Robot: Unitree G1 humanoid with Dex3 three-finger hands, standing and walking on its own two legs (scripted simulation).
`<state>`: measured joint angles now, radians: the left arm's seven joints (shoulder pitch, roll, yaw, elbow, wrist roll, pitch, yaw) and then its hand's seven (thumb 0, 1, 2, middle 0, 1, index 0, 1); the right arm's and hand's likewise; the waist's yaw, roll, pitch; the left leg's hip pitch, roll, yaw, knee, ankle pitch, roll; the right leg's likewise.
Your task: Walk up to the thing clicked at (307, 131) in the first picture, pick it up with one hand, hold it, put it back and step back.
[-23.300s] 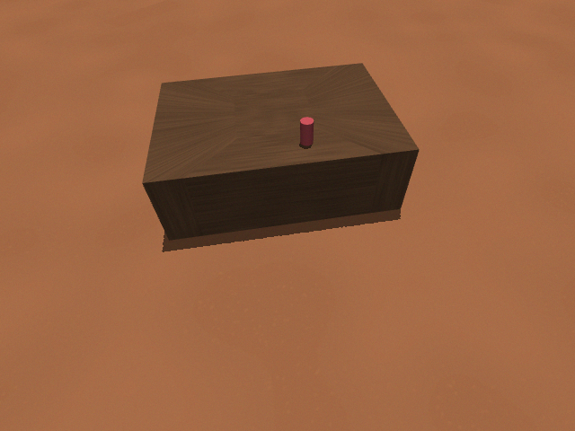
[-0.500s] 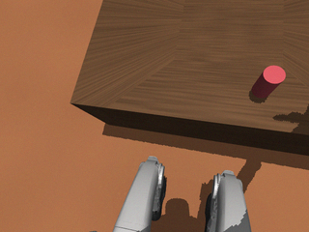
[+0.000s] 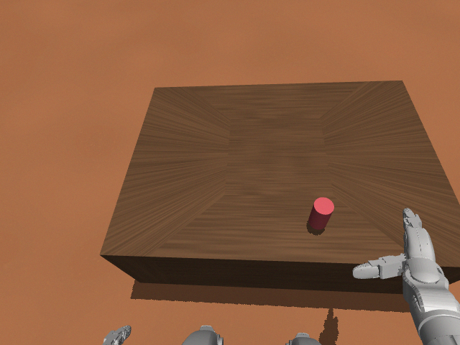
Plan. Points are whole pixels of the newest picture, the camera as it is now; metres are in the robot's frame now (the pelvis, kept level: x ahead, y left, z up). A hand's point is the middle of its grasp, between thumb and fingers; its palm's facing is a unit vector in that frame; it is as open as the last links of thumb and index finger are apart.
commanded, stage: home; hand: right
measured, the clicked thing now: (320, 213) +0.50 -0.19 -0.30
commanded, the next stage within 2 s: none
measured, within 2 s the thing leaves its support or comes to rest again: neither
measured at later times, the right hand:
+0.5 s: hand (364, 338) +0.16 -0.16 -0.05, palm faces +0.16 +0.95 -0.27, open 17.4 cm
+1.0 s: hand out of the picture +0.11 -0.23 -0.08, palm faces +0.00 +0.93 -0.38, open 17.4 cm
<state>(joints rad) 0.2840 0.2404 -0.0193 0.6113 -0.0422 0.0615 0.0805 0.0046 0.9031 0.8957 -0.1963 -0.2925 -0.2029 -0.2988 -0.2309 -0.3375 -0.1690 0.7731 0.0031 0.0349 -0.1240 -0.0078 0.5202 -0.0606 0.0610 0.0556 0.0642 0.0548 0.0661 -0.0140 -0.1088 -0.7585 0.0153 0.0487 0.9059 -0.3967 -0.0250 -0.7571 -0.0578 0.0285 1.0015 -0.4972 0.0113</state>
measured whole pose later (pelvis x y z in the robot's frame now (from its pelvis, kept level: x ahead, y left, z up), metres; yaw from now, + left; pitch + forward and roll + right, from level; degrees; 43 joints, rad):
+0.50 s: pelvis +0.01 +0.02 +0.02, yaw -2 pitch +6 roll +1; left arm 0.20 0.21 -0.03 0.52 -0.03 -0.04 0.17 0.01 0.90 0.90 -0.20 -0.29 -0.20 -0.30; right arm 0.41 -0.19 0.02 0.13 0.03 0.19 -0.15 -0.01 0.52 -0.06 0.06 0.05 0.06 0.05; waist 0.00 -0.03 -0.07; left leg -0.53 0.03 0.06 0.83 -0.40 0.00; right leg -0.51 -0.05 0.04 0.87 -0.46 0.03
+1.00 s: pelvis +0.01 +0.01 +0.04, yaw -1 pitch +0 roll +0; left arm 0.21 0.29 0.02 0.82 0.06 0.01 0.03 0.01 0.90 0.90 -0.20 -0.30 -0.21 -0.31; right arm 0.25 -0.31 -0.01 0.74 -0.05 0.03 -0.03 -0.01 0.53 -0.05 0.06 0.05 0.06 0.05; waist 0.00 -0.02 0.00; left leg -0.32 0.05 0.03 0.64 -0.32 -0.02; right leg -0.28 -0.02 0.00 0.64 -0.36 0.02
